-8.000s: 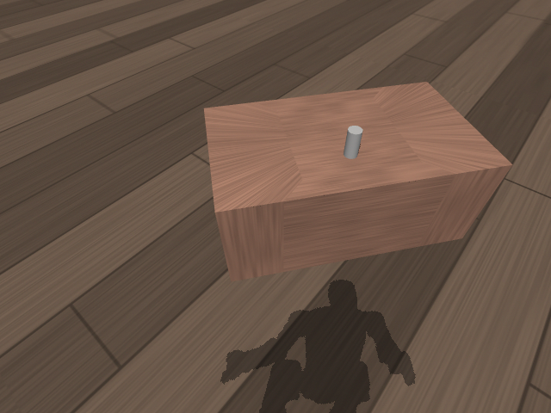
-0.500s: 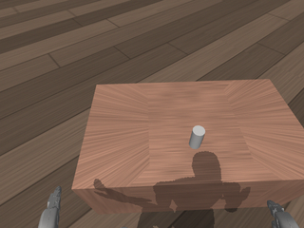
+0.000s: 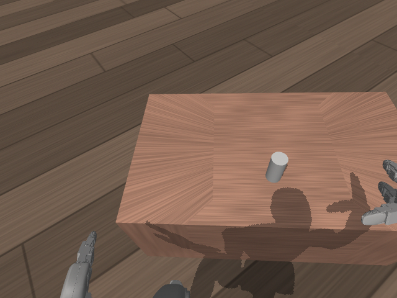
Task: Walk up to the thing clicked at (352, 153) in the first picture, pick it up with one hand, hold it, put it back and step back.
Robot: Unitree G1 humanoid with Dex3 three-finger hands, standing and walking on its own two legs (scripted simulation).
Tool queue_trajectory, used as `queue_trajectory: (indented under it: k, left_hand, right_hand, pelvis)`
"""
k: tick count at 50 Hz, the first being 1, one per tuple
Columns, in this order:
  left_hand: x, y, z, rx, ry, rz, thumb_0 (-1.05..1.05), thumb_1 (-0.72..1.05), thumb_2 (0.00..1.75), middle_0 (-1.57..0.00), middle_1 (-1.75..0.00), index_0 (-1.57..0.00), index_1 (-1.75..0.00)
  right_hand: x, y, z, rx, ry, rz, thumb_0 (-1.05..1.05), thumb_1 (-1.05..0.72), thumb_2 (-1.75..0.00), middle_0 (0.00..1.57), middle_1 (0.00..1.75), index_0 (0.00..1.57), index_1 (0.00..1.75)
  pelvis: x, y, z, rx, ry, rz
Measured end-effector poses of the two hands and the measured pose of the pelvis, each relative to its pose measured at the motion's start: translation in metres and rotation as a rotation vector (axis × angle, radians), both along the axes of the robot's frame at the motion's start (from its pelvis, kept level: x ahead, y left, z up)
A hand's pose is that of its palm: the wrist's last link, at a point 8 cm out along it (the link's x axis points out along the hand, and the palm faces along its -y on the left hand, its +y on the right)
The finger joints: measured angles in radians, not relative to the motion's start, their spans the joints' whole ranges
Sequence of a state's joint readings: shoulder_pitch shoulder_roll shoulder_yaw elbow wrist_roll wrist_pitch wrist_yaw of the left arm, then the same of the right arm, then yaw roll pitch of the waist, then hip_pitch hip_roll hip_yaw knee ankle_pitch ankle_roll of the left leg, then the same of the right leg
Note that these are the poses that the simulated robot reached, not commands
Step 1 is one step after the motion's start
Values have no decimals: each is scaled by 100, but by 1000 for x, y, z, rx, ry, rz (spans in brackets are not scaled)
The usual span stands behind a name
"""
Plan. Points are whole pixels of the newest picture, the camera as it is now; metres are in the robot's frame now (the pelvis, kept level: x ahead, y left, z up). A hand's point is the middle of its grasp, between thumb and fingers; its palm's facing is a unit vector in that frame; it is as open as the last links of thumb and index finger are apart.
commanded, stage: go down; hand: right
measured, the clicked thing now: (276, 167) +0.55 -0.17 -0.22
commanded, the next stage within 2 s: approach in 1.08 s
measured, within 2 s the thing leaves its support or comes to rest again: neither
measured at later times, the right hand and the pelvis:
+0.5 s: hand (390, 162) +0.41 -0.34 +0.04, palm faces +0.12 +0.99 -0.07, open 17.4 cm; pelvis +0.01 -0.01 +0.00, yaw +1 degrees
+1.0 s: hand out of the picture +0.43 -0.35 +0.07, palm faces +0.12 +0.99 -0.04, open 17.5 cm; pelvis +0.00 +0.00 -0.01, yaw +0 degrees
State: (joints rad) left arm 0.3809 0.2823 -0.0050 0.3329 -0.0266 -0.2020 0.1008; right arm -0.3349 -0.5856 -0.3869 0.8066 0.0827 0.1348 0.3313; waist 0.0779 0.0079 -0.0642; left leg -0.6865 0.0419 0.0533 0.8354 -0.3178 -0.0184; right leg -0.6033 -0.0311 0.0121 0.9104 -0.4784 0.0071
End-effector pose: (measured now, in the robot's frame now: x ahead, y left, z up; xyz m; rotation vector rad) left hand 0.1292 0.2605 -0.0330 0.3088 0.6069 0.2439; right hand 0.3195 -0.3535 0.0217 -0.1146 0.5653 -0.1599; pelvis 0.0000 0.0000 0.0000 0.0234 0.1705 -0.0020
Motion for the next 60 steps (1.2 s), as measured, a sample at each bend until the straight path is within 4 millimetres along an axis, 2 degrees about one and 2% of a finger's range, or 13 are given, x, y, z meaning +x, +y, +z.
queue_trajectory:
  k: [6,18,24,31,39,48,60]
  left_hand:
    - [-4,-1,2,13,27,7,-1,-52,5,-7,-5,-7,-6]
    - [8,-7,0,25,51,-6,-1,-52,5,-6,-5,-6,-5]
    - [8,-3,-6,29,87,14,-1,-52,5,-6,-6,-6,-6]
    - [14,-1,-4,32,85,21,-1,-52,5,-6,-6,-6,-6]
    - [21,-8,-1,13,68,-2,-1,-53,6,-6,-6,-6,-6]
    - [14,-6,-6,22,83,-10,-1,-53,5,-6,-5,-6,-6]
    - [5,-3,-7,52,84,-7,-1,-53,5,-6,-5,-6,-5]
  right_hand:
    - [20,-11,12,29,-90,0,-1,54,-2,6,5,5,5]
    - [46,-29,23,46,-185,20,-1,54,-2,6,4,5,5]
    - [58,-34,27,49,-211,24,-1,51,-1,7,4,6,4]
    - [67,-34,31,67,-238,28,-1,50,-1,7,4,6,4]
    - [71,-39,42,69,-287,21,-1,51,-1,7,4,6,4]
    - [80,-45,52,62,-330,32,-1,55,-2,6,4,6,5]
    - [95,-46,55,81,-359,37,-1,59,-2,6,5,5,5]
  pelvis:
    - [-2,-2,2,1,11,5]
    - [2,-6,2,13,57,5]
    - [7,-8,1,18,78,7]
    - [12,-9,1,21,88,9]
    - [13,-7,1,23,90,3]
    - [6,-5,-5,25,112,-1]
    - [0,-5,-11,28,140,4]
